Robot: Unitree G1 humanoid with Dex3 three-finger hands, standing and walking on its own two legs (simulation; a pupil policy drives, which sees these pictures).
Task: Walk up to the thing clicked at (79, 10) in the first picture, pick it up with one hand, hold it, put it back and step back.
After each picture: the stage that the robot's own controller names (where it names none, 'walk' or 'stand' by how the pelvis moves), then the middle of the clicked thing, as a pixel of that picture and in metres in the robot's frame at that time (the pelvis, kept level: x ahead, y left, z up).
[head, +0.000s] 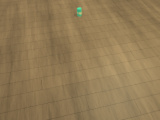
stand; (79, 12) +2.13 -0.01 -0.72
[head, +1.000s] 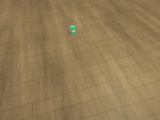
walk; (72, 29) +1.99 +0.22 -0.69
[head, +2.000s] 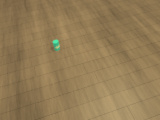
walk; (56, 45) +1.35 +0.36 -0.71
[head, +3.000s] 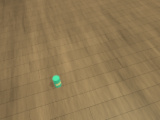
walk; (57, 81) +0.89 +0.31 -0.72
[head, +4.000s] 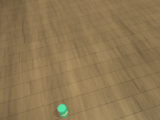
walk; (62, 111) +0.55 +0.22 -0.71
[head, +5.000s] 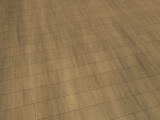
stand; out of the picture +0.40 +0.17 -0.70
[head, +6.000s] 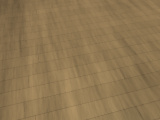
stand; out of the picture +0.37 +0.16 -0.72
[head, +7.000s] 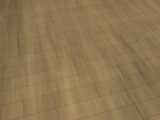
stand; out of the picture +0.37 +0.16 -0.72
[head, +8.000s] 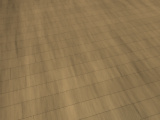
stand; out of the picture +0.37 +0.17 -0.73
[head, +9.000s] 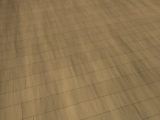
stand; out of the picture +0.36 +0.17 -0.73
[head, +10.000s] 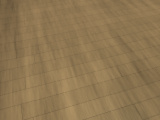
stand; out of the picture +0.35 +0.18 -0.73
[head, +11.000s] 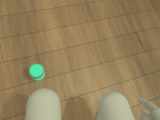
go down; (37, 73) +0.42 +0.21 -0.40
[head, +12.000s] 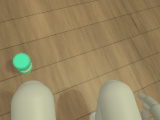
go down; (23, 64) +0.43 +0.24 -0.31
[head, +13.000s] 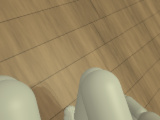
close in; out of the picture +0.40 +0.28 -0.22
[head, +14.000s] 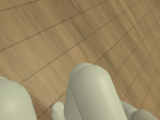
close; out of the picture +0.40 +0.28 -0.22
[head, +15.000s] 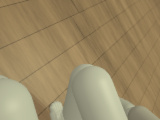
lift; out of the picture +0.39 +0.28 -0.22
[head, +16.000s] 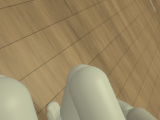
lift; out of the picture +0.37 +0.27 -0.23
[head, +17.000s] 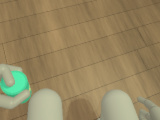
lift; (17, 88) +0.31 +0.22 -0.05
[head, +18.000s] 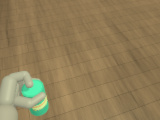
hold; (36, 98) +0.32 +0.16 +0.00
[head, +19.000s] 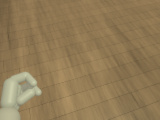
hold; out of the picture +0.34 +0.04 -0.68
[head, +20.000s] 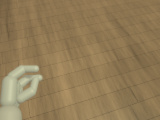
stand; out of the picture +0.35 +0.06 -0.69
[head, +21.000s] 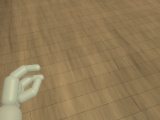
stand; out of the picture +0.34 +0.05 -0.70
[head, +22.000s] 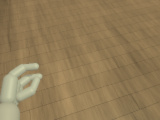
stand; out of the picture +0.34 +0.06 -0.70
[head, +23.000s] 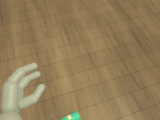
stand; (70, 119) +0.36 +0.06 -0.63
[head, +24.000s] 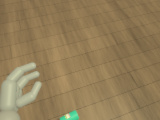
stand; (69, 118) +0.36 +0.06 -0.62
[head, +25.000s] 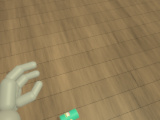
stand; (69, 116) +0.36 +0.05 -0.61
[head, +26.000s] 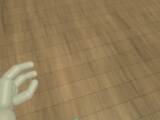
stand; out of the picture +0.35 +0.06 -0.66
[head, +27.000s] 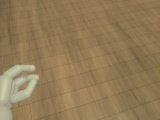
stand; out of the picture +0.35 +0.05 -0.69
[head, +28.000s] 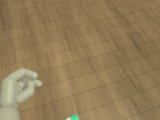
crouch; out of the picture +0.36 +0.06 -0.66
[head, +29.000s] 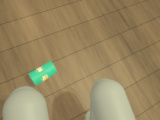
lower; (42, 73) +0.42 +0.11 -0.33
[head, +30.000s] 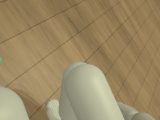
lower; out of the picture +0.41 +0.16 -0.25
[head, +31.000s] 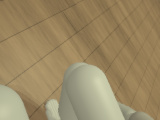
lower; out of the picture +0.41 +0.17 -0.25
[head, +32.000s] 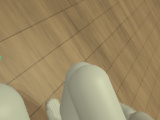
lower; out of the picture +0.41 +0.17 -0.25
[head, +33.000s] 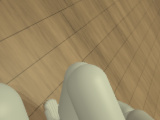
lower; out of the picture +0.41 +0.17 -0.25
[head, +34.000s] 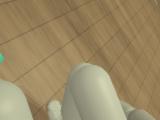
open; out of the picture +0.41 +0.17 -0.24
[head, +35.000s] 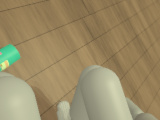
stand; (0, 60) +0.41 +0.16 -0.26
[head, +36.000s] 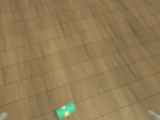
stand; (66, 110) +0.38 +0.07 -0.59
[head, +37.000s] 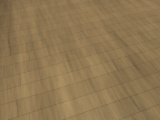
stand; out of the picture +0.36 +0.07 -0.69
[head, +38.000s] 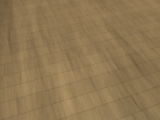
stand; out of the picture +0.36 +0.06 -0.69
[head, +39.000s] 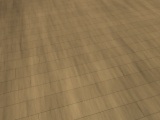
stand; out of the picture +0.39 +0.04 -0.74
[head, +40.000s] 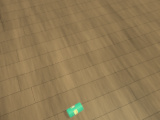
walk; (74, 109) +0.44 +0.02 -0.72
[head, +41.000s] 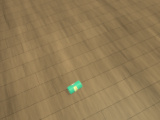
walk; (74, 87) +0.67 +0.10 -0.73
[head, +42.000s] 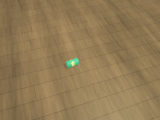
walk; (72, 62) +0.99 +0.05 -0.72
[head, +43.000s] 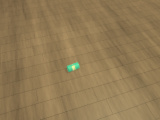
stand; (73, 67) +1.03 +0.08 -0.74
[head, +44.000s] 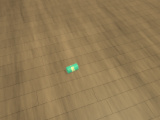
stand; (72, 68) +1.04 +0.09 -0.75
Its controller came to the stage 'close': yes
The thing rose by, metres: 0.69
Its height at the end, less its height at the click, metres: -0.02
